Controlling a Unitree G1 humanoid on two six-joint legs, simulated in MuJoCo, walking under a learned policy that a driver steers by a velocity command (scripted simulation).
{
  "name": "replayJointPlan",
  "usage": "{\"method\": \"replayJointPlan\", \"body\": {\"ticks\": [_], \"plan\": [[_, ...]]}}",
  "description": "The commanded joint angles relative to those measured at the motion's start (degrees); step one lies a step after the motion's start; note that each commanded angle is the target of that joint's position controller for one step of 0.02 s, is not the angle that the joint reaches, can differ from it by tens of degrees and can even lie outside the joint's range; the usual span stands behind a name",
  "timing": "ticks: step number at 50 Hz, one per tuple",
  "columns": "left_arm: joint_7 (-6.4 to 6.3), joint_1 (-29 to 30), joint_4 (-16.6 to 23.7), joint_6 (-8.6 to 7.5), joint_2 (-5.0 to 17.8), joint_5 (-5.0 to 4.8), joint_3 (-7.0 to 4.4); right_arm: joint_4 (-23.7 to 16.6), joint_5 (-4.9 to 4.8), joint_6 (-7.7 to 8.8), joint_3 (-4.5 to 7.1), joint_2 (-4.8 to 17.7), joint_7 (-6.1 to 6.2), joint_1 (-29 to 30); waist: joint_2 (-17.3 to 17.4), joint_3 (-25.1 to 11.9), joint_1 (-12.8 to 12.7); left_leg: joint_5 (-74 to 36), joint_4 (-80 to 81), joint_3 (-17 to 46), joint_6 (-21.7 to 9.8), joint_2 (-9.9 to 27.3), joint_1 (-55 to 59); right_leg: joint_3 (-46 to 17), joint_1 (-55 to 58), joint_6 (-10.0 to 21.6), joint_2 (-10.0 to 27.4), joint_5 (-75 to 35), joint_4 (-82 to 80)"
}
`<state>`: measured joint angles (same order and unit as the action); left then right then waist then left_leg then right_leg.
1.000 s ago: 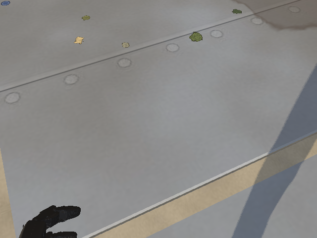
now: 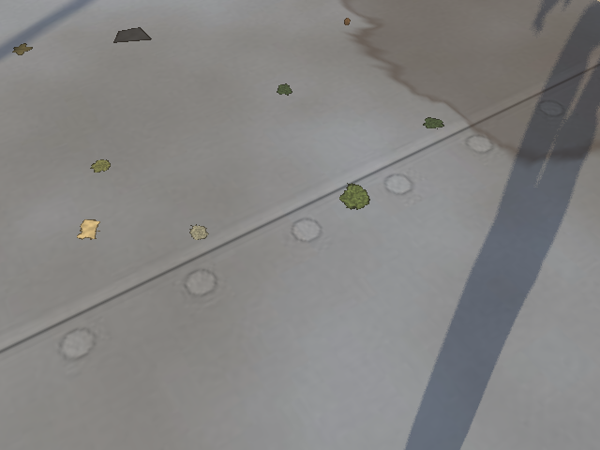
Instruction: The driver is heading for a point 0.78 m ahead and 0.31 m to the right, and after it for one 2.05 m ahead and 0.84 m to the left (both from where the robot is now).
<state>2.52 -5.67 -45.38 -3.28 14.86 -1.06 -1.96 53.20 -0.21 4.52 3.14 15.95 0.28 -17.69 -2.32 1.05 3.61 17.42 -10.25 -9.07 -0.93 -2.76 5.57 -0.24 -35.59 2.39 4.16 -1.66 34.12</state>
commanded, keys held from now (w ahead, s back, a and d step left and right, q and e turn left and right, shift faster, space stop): w+e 1.00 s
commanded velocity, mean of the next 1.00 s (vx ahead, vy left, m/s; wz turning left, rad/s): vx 0.50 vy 0.00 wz -0.56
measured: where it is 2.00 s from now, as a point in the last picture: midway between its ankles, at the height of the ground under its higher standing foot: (430, 316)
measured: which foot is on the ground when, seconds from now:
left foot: down 0.00-0.10, up 0.12-0.54, down 0.56-1.00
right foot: up 0.00-0.06, down 0.08-0.58, up 0.60-1.00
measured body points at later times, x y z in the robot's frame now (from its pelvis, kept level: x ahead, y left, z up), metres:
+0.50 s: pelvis +0.29 -0.04 +0.00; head +0.32 -0.06 +0.45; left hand +0.41 +0.24 -0.10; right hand +0.45 -0.33 -0.08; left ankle +0.50 +0.06 -0.71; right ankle +0.18 -0.11 -0.73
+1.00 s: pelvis +0.54 -0.12 +0.00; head +0.56 -0.15 +0.45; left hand +0.85 -0.05 -0.08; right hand +0.39 -0.38 -0.13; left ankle +0.49 +0.05 -0.73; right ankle +0.60 -0.32 -0.70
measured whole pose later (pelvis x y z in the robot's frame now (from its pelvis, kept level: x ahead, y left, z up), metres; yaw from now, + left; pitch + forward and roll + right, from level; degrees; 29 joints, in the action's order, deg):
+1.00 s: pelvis +0.54 -0.12 +0.00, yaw -35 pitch +2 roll +3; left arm 2.6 -5.6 -35.1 -1.1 16.1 -1.4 -3.5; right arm 48.5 -0.8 4.3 4.4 17.4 0.0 -18.4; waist -1.9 2.6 5.4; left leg 18.8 -14.2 -12.3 1.3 0.4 3.5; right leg -0.1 -36.9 1.6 5.1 2.4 38.9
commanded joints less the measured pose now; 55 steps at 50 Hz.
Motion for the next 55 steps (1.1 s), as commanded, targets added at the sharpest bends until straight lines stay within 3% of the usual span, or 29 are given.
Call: {"method": "replayJointPlan", "body": {"ticks": [1, 2, 3, 4, 5, 6, 7, 8, 9, 10, 14, 19, 24, 27, 28, 29, 30, 31, 32, 33, 35, 40, 45, 49, 51, 52, 53, 54, 55], "plan": [[1.18, 4.6, 6.4, -0.80, 5.5, -0.01, -1.53, -2.4, -0.39, -1.10, 2.63, 10.8, 0.91, 0.5, 5.9, 1.8, -1.6, -42.1, -5.9, 2.1, -6.6, 18.9, 2.8, 2.8, -0.8, 2.6, -1.8, 7.5, -0.6], [1.19, 1.0, 6.1, -0.61, 6.8, -0.01, -2.34, -2.9, -0.36, -1.66, 2.88, 11.6, 1.23, 1.1, 6.9, -1.0, -3.7, -51.7, -12.2, 1.1, -5.8, 18.5, 2.9, 4.7, 4.6, 3.7, -4.0, 10.2, -0.2], [1.00, -6.8, 4.3, -0.48, 8.9, -0.14, -3.77, -3.5, -0.29, -2.34, 2.80, 11.5, 1.59, 1.9, 6.3, -5.3, -8.0, -56.3, -23.0, -0.8, -4.3, 16.6, 0.2, 6.1, 15.0, 5.3, -6.7, 9.1, -2.4], [0.14, -16.5, 2.2, -0.16, 13.1, -0.28, -5.80, -4.7, 0.22, -2.37, 2.22, 10.5, 2.04, 1.2, 2.5, -10.9, -12.0, -46.5, -38.5, -1.3, -2.2, 14.2, -11.2, -1.0, 32.0, 8.2, -4.1, 7.9, -3.4], [-0.58, -19.1, 2.1, -0.01, 19.7, -0.58, -7.23, -7.5, 1.98, -0.69, -0.47, 2.3, 0.89, -4.7, -12.1, -17.0, -7.4, -1.6, -60.3, 0.5, 1.9, 3.3, -37.9, -31.1, 54.3, 18.8, 10.8, 14.1, -6.1], [-0.58, -20.1, 3.3, -0.34, 16.0, -0.50, -5.98, -7.8, 0.50, 1.96, -0.39, 5.0, -0.10, -1.2, -8.8, -23.6, -9.7, 16.1, -69.4, 12.8, 1.7, -0.8, -47.9, -48.8, 60.7, 22.6, 15.6, 20.2, -16.0], [-0.72, -18.1, 3.2, -0.72, 12.9, 0.17, -5.08, -9.4, -1.75, 3.63, 0.62, 8.5, -0.89, 4.5, -5.6, -15.9, -10.8, 11.7, -69.8, 15.2, 0.1, 3.0, -53.2, -40.1, 56.3, 19.0, 13.7, 17.6, -16.9], [-0.88, -14.8, 3.9, -0.98, 11.2, 0.18, -4.68, -10.2, -1.81, 4.42, 0.35, 8.1, -0.85, 6.8, -0.9, -10.8, -9.1, 6.7, -65.5, 14.6, -0.7, 5.6, -52.1, -32.3, 48.2, 16.8, 11.1, 12.9, -16.8], [-0.89, -10.9, 4.9, -0.97, 9.6, 0.22, -4.16, -10.0, -0.53, 4.44, 0.65, 8.0, -0.42, 7.6, 2.5, -6.5, -6.6, 3.8, -59.9, 14.0, -0.3, 7.6, -48.7, -26.5, 39.3, 15.2, 8.8, 6.7, -17.5], [-1.05, -8.5, 5.8, -0.97, 8.2, 0.71, -3.60, -10.0, 0.32, 3.82, 1.18, 8.6, -0.14, 7.1, 1.7, -5.1, -4.6, 1.9, -56.5, 14.2, 0.2, 8.9, -44.2, -23.0, 33.2, 14.6, 7.1, 1.9, -18.9], [-2.14, -8.5, 6.7, -1.04, 10.0, 0.46, -4.16, -11.3, 1.23, 1.51, 0.97, 5.9, 0.17, 7.1, 0.0, -2.9, -2.7, -3.4, -46.2, 12.3, 3.8, 8.5, -40.3, -17.1, 23.6, 14.9, 4.2, -5.7, -21.8], [-3.42, -12.5, 5.8, -0.18, 11.1, -0.18, -4.59, -14.8, 0.64, 1.77, 0.10, 3.7, -0.26, 17.5, -1.9, -1.2, -6.7, -21.1, -25.2, 11.6, 5.0, 4.5, -36.0, -14.0, 20.4, 10.6, 0.3, 1.6, -20.7], [-3.77, -15.6, 4.6, 0.69, 10.5, -0.49, -4.58, -17.0, -0.20, 2.86, 0.92, 6.3, -1.33, 21.0, -3.0, -1.1, -7.4, -19.0, -17.4, 14.0, 3.2, 2.9, -33.8, -21.4, 27.1, 9.2, 3.2, 6.2, -14.9], [-3.82, -13.7, 5.3, 1.21, 9.5, -0.15, -4.34, -15.3, -0.11, 3.71, 2.23, 8.5, -1.20, 13.4, -4.8, -3.4, -2.9, -14.6, -13.6, 12.6, 0.0, 2.7, -23.3, -23.5, 28.0, 7.1, 2.0, 2.1, -7.5], [-3.53, -13.2, 6.1, 1.03, 6.8, 0.24, -3.32, -14.5, 0.84, 4.00, 3.06, 10.5, -0.80, 6.5, -2.8, -9.5, 0.4, -14.0, -14.9, 16.3, -3.0, 7.7, -10.8, -20.6, 24.0, 5.2, -1.0, 2.8, 3.0], [-3.48, -18.0, 7.4, 0.64, 3.3, -0.01, -2.24, -13.8, 1.89, 3.74, 4.27, 15.2, -0.31, -1.3, 8.1, -18.5, 0.8, -8.4, -14.6, 33.9, -9.8, 20.4, 10.1, -13.1, 8.4, 1.1, -8.2, 16.6, 21.7], [-3.50, -21.5, 8.4, 0.22, 4.5, -0.85, -1.82, -12.0, 0.66, 2.87, 4.40, 14.5, -0.83, -4.1, 21.6, -21.2, -0.4, 5.3, -9.0, 54.0, -14.8, 27.8, 16.5, -9.9, -5.4, -0.4, -8.8, 36.6, 34.4], [-3.46, -18.5, 7.3, 0.35, 10.0, -1.26, -3.09, -13.3, -0.09, 2.51, 3.08, 9.4, -0.80, -1.3, 13.6, -13.3, 0.6, 13.1, -7.0, 49.8, -12.7, 26.1, 10.2, -11.1, -9.9, -0.9, -5.0, 32.7, 39.5], [-3.41, -13.5, 8.1, 0.72, 11.2, -0.79, -3.50, -13.8, 0.13, 1.93, 2.46, 7.3, -0.57, 1.2, 8.9, -7.3, 1.0, 9.9, -6.5, 40.9, -10.3, 23.6, 3.1, -8.8, -10.1, -1.3, -3.0, 28.0, 40.4], [-3.30, -11.0, 8.8, 0.89, 10.4, -0.24, -3.56, -13.7, 0.53, 1.62, 1.99, 6.3, -0.56, 3.7, 6.6, -3.1, -0.1, 3.4, -4.9, 34.4, -9.5, 21.1, -3.9, -7.8, -8.7, -1.6, -1.3, 24.6, 38.3], [-2.80, -10.7, 9.3, 1.42, 8.4, -0.38, -3.66, -13.1, 1.00, 1.70, 1.50, 5.0, -0.47, 5.9, 8.8, -0.2, -2.4, -4.1, -1.8, 25.8, -8.6, 17.8, -11.5, -7.0, -4.5, -1.6, 1.5, 20.9, 34.4], [-2.43, -7.6, 11.5, 2.10, 5.2, -0.17, -2.83, -11.0, 0.62, 2.44, 2.67, 7.7, -0.43, 5.1, 6.8, 0.2, -2.6, -16.5, 1.8, 14.9, -10.7, 18.1, -11.8, -5.6, -6.5, -3.1, 3.0, 13.0, 25.9], [-0.73, 0.3, 13.2, 1.15, 3.7, -0.21, -2.05, -9.4, 0.13, 1.41, 3.04, 9.6, -0.05, 3.5, 5.6, 1.7, 0.2, -21.3, 1.6, 5.0, -8.3, 16.4, -9.2, -1.3, -3.2, -2.3, 1.8, 0.3, 10.0], [0.53, 5.1, 15.8, 1.26, 4.2, -0.46, -2.14, -7.8, -1.03, 0.14, 3.67, 11.6, -0.06, 0.8, 5.9, 3.5, 1.1, -25.4, -0.6, 2.2, -7.0, 18.7, -3.2, 1.5, -2.5, -0.1, 0.5, 4.2, 3.4], [0.79, 3.7, 16.3, 1.53, 5.9, -0.15, -3.00, -7.8, -1.56, -0.61, 4.17, 13.2, 0.19, 1.1, 7.3, 1.7, -1.0, -41.7, -6.6, 0.0, -5.8, 19.1, -0.7, 4.2, 2.3, 2.2, -2.4, 10.2, 2.0], [0.71, 0.2, 15.7, 1.78, 7.5, 0.02, -3.88, -7.9, -1.79, -1.03, 4.45, 14.1, 0.41, 1.3, 8.1, -1.0, -3.5, -51.2, -13.0, -1.2, -5.2, 18.8, -0.4, 5.8, 7.8, 3.6, -4.7, 12.9, 1.6], [0.40, -7.9, 13.7, 1.99, 9.8, -0.08, -5.36, -8.1, -2.01, -1.45, 4.33, 14.0, 0.65, 2.0, 7.3, -5.2, -8.3, -55.1, -23.6, -3.1, -3.8, 17.3, -3.2, 6.9, 18.9, 5.5, -7.3, 10.5, -1.7], [-0.58, -18.4, 10.9, 2.48, 13.5, -0.27, -7.33, -8.7, -1.22, -1.33, 3.49, 12.1, 0.94, 1.4, 4.1, -10.5, -13.0, -45.3, -38.9, -3.5, -1.5, 15.2, -14.8, 1.9, 36.5, 8.1, -6.1, 8.5, -2.9], [-1.54, -17.4, 11.1, 2.23, 20.1, -0.26, -7.92, -11.7, 1.76, -0.30, 0.54, 3.3, 0.17, -3.8, -13.0, -14.3, -6.6, 9.3, -60.3, -1.8, 2.3, 5.5, -41.4, -27.9, 56.3, 17.1, 10.9, 6.5, -5.2]]}}
Velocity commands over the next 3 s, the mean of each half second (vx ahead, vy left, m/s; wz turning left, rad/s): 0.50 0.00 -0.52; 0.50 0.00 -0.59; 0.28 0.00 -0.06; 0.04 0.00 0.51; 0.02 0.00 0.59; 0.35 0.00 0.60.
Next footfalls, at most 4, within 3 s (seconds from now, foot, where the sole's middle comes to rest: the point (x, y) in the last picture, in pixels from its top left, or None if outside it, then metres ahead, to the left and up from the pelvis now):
0.08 right None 0.22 -0.11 -0.77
0.56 left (287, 427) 0.53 0.03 -0.77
1.08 right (443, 369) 0.64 -0.34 -0.77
1.58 left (387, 288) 0.88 -0.25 -0.77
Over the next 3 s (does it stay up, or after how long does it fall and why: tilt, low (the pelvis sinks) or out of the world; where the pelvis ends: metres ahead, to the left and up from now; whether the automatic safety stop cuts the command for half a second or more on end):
stays up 0.91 -0.31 0.00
